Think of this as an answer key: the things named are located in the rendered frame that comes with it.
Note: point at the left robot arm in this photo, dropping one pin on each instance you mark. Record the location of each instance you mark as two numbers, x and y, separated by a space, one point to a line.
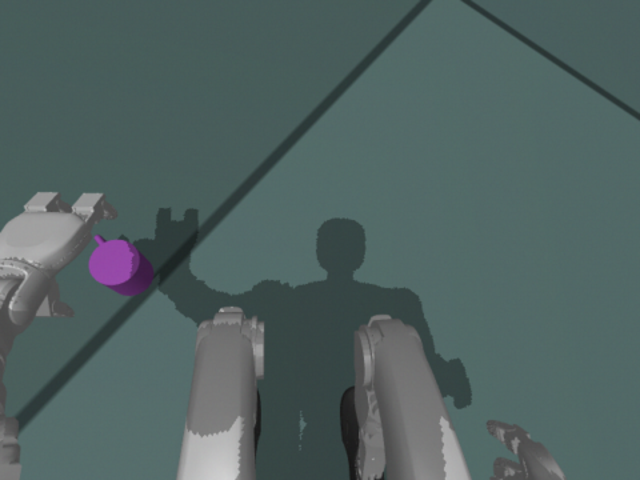
23 288

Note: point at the right robot hand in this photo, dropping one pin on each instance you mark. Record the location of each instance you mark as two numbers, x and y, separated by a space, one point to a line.
536 462

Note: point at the left robot hand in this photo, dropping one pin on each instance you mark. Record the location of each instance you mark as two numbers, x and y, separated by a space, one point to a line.
49 235

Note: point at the right robot foot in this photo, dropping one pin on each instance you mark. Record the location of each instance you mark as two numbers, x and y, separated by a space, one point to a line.
350 432

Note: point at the mug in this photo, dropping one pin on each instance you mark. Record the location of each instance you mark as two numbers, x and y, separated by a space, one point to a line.
118 265

